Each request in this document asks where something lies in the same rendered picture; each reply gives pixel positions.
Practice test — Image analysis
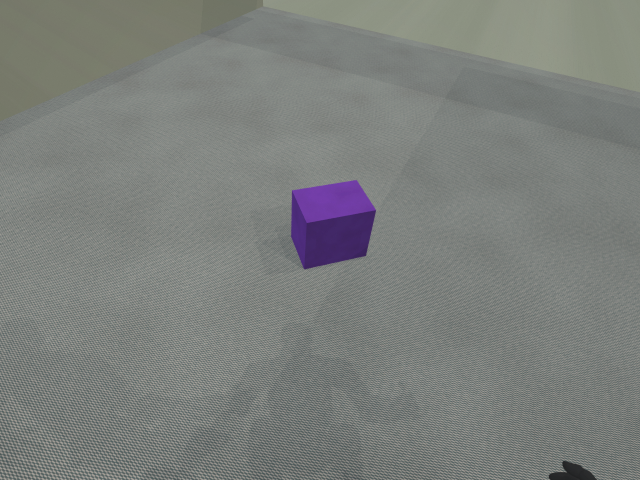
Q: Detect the carton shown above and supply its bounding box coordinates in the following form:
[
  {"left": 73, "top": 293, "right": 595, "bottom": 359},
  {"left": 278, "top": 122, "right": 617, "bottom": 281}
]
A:
[{"left": 291, "top": 180, "right": 376, "bottom": 269}]

